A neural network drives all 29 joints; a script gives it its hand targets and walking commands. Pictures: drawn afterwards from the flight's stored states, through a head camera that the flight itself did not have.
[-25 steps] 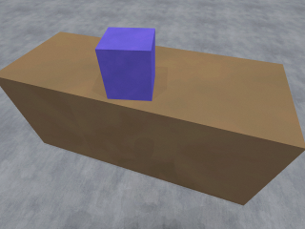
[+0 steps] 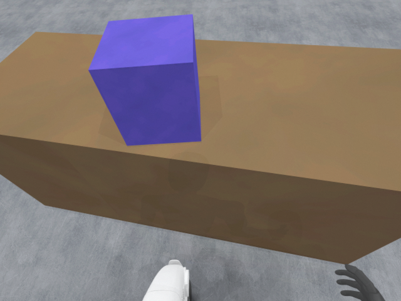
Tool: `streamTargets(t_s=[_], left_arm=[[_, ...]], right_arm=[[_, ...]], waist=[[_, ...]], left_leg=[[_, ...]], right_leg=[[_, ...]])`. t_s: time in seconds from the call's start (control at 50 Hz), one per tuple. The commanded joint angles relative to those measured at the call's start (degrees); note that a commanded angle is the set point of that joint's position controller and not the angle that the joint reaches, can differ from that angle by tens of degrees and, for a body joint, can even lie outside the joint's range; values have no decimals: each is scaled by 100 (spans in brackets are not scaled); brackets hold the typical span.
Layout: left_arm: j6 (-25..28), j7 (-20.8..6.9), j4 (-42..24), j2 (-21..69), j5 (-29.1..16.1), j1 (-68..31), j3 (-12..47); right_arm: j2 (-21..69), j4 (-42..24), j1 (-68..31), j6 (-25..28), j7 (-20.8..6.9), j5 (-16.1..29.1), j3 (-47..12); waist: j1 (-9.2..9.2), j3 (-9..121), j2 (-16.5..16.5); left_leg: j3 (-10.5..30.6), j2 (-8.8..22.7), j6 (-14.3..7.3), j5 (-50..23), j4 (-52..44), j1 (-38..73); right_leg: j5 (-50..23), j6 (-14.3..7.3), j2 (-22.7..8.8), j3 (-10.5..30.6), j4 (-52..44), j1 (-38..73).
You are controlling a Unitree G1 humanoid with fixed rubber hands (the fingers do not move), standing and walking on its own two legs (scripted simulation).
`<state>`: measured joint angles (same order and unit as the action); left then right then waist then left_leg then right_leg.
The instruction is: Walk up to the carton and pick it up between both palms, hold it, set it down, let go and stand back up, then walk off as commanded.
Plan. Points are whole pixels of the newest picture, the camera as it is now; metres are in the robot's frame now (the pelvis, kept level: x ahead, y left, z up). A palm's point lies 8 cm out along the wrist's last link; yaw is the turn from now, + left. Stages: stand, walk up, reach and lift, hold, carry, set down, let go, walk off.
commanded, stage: walk up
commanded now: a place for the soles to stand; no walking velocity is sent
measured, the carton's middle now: (157, 84) +0.61 +0.15 +0.06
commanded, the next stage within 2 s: none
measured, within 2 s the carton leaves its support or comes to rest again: neither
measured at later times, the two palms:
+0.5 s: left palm out of the picture +0.17 +0.45 -0.05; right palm out of the picture +0.16 -0.22 -0.14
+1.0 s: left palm out of the picture +0.22 +0.54 -0.13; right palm (233, 289) +0.17 -0.04 -0.12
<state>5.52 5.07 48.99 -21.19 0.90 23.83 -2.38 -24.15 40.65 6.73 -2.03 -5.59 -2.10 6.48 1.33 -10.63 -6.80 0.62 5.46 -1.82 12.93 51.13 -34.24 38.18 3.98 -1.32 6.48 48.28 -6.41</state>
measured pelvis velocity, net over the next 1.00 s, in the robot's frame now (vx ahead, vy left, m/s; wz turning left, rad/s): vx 0.13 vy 0.26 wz -0.17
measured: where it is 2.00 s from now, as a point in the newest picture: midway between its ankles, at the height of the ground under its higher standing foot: outside the picture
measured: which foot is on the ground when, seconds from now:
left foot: down 0.00-0.26, up 0.28-0.60, down 0.62-1.00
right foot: down 0.00-0.04, up 0.06-0.24, down 0.26-0.66, up 0.68-0.82, down 0.84-1.00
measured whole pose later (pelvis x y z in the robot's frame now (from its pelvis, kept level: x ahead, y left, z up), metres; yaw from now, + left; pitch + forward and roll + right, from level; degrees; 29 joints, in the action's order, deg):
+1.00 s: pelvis +0.13 +0.26 -0.01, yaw -9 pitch -5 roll +0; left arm 0.7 0.9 59.1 -19.2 1.3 10.5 -2.8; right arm -18.1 55.4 7.3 0.3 0.1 0.0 2.5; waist 1.1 -7.8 0.8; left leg -2.7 2.2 -0.4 24.5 59.5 -28.8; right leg 30.8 0.9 -0.8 3.3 60.9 -24.8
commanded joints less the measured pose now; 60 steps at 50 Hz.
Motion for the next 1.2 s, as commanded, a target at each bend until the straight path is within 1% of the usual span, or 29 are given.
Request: streamTargets(t_s=[0.0,0.02,0.04,0.08,0.16,0.2,0.22,0.24,0.26,0.28,0.34,0.44,0.52,0.58,0.6,0.62,0.64,0.66,0.7,0.76,0.8,0.82,0.84,0.86,0.88,0.92,0.96,0.98,1.18], left_arm=[[214,206,-623,-1470,-249,233,-399],[158,270,-514,-1436,-249,501,-352],[156,272,-454,-1742,-185,301,-373],[149,174,-290,-1722,-159,340,-372],[107,102,-100,-1615,-108,290,-389],[187,141,239,-1535,-52,1343,-476],[249,236,503,-1640,2,2012,-595],[200,312,314,-2261,131,2076,-753],[178,378,-76,-3105,182,1278,-927],[198,423,-309,-3113,116,489,-875],[247,479,-231,-2458,47,180,-822],[265,427,-333,-2420,4,272,-815],[132,380,-499,-2621,134,-203,-870],[17,177,-648,-2261,58,-1304,-666],[-75,128,-454,-1848,98,-1269,-529],[-155,116,-447,-1456,34,-1052,-417],[-163,163,-454,-1510,-23,-1291,-406],[-125,172,-318,-1733,7,-1196,-482],[-65,125,127,-1899,-80,-901,-502],[-91,-106,459,-1876,-39,-445,-519],[-176,-231,757,-1606,9,-207,-542],[-174,-269,855,-1761,112,-8,-620],[-201,-278,828,-2182,111,-50,-739],[-253,-286,644,-2326,113,-761,-702],[-248,-294,427,-2267,97,-1329,-646],[-269,-271,363,-1791,33,-2041,-462],[-385,-270,470,-1345,-1,-1821,-369],[-421,-259,572,-1524,-11,-1697,-433],[-482,-422,946,-1223,-31,-1202,-499]], right_arm=[[-1693,-257,2138,133,137,-30,613],[-1920,-482,1676,130,149,103,615],[-1773,-520,1265,108,167,226,565],[-1481,-643,864,95,255,158,473],[-1083,-793,349,116,267,-121,286],[-1031,-960,-178,-2,283,-137,278],[-786,-1023,-344,-106,277,-157,159],[-210,-1145,-176,-140,293,-144,-45],[-571,-1246,-283,-244,312,-172,10],[-1217,-1074,-355,-272,334,-126,234],[-1091,-609,165,-152,341,-91,282],[-1108,-706,47,-164,289,-88,226],[-1265,-637,-161,-138,214,42,265],[-1299,70,1105,-21,265,160,386],[-1386,450,1665,-31,286,87,460],[-1893,471,1915,37,361,18,546],[-2229,277,1395,61,381,66,490],[-2438,230,852,94,379,51,489],[-1952,164,168,161,473,71,330],[-1769,312,-224,158,531,63,187],[-1610,270,-667,203,596,110,66],[-1423,370,-530,194,648,111,3],[-1234,288,-600,201,671,196,-13],[-1173,381,-896,257,728,151,-16],[-1214,555,-811,297,740,190,-4],[-1043,1058,123,453,699,281,6],[-1345,1211,568,547,716,208,85],[-1603,1223,585,583,740,163,97],[-1367,1133,-238,580,811,41,99]], waist=[[-1404,2112,-721],[-1070,2243,-1319],[-851,2004,-224],[-670,1425,261],[-506,933,-273],[139,1422,-521],[591,1350,14],[628,1450,1856],[608,1436,1299],[384,1033,755],[-36,869,833],[89,703,1522],[200,1254,2797],[-689,1349,2549],[-935,1702,1380],[-1129,1414,-131],[-1016,1573,-748],[-791,1421,-588],[-406,1261,45],[-176,1208,-1027],[138,903,-912],[287,1217,-515],[375,1331,1245],[276,585,1827],[75,486,1440],[-505,637,906],[-453,1165,-39],[-387,948,153],[-76,887,-856]], left_leg=[[2066,889,-1341,-1124,-2204,4151],[3540,1743,-1703,-1081,-3006,3903],[3824,1961,-1895,-299,-3196,3181],[3122,1697,-1559,767,-3078,2476],[1563,1314,-1493,-21,-2299,1372],[819,898,-1264,-800,-1096,599],[151,369,-856,327,108,-637],[-283,-452,-215,2001,1503,-1844],[809,-514,76,2424,2322,-1864],[1524,-279,141,2255,2681,-1809],[1296,-272,179,1887,3312,-1912],[935,-166,221,1661,2998,-1643],[394,147,208,1921,1473,-965],[-687,-312,125,647,-134,2141],[-711,-739,-16,631,-101,2896],[1406,212,-302,2069,-1598,2392],[4110,1438,-1256,2661,-2976,1654],[4929,1761,-1743,2429,-3195,1343],[3457,1496,-1651,2272,-2272,1369],[2493,1195,-1229,2370,-2136,614],[2180,1191,-1092,1939,-1848,69],[2107,1116,-860,1809,-1087,-440],[884,251,-309,2733,-62,-924],[-67,-446,-77,2522,874,-565],[150,-440,-24,2229,1181,84],[120,-203,-74,1239,-558,1386],[3177,1212,-673,1655,-2407,2169],[4118,1635,-846,910,-2707,2128],[1834,1093,-931,853,-2436,1395]], right_leg=[[-3388,-511,719,-714,3476,-2863],[-263,-677,754,-477,3666,-2996],[-171,-706,458,-304,4190,-3001],[-856,-765,-33,-404,3801,-3037],[-239,-920,-453,-463,1490,-2614],[-1051,-1036,-310,-439,-526,-748],[-2228,-802,-298,-335,-1225,411],[-2100,-1090,-1512,1933,-2181,985],[-774,-1772,-3047,4692,-3175,-173],[-1142,-2067,-3081,4677,-2979,-472],[-4376,-2312,-2499,2685,-1572,-173],[-5689,-2133,-2017,1604,-1015,-544],[-4864,-1940,-1736,1173,-840,-501],[-3425,-1291,-1089,-146,-310,-2694],[-2165,-1093,-611,-411,806,-3324],[-1060,-759,74,-821,2756,-3974],[277,-607,465,-346,3396,-4030],[262,-600,239,93,3672,-3825],[-258,-593,-135,-29,3349,-3709],[-274,-596,-113,-479,2152,-2542],[-760,-628,-32,-641,783,-1813],[-303,-809,-97,131,-81,-985],[768,-1243,-694,1391,-1583,-978],[1150,-1658,-1360,2938,-2491,-2071],[348,-1957,-1537,3286,-2502,-2689],[-1729,-1450,-883,1356,-1197,-2765],[-1533,-640,87,-270,1162,-3076],[-166,-566,172,86,1686,-3261],[-679,-647,-103,-490,584,-2319]])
